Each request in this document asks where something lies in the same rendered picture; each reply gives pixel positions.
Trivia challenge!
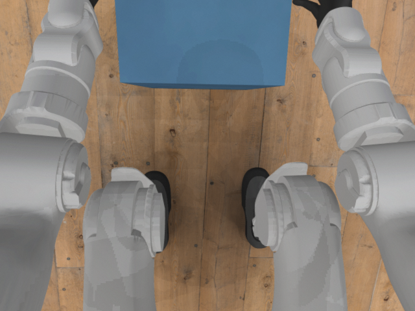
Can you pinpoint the robot right thigh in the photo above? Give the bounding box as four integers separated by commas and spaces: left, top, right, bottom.
257, 175, 348, 311

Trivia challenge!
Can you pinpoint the robot right upper arm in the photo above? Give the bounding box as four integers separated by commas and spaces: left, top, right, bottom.
335, 141, 415, 311

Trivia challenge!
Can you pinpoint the right robot hand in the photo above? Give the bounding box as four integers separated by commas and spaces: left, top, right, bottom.
292, 0, 352, 28

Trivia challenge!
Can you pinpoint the robot left shin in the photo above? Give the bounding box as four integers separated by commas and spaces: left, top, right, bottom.
82, 167, 158, 244

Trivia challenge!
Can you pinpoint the robot left upper arm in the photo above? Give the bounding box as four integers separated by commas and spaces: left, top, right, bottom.
0, 132, 91, 311

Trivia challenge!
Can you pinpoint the right robot forearm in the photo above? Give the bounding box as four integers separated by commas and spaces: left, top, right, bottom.
312, 6, 415, 152

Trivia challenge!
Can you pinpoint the left robot forearm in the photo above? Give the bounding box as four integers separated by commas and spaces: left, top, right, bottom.
0, 0, 103, 143

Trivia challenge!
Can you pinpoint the carton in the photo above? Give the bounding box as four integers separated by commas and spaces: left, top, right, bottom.
115, 0, 292, 90

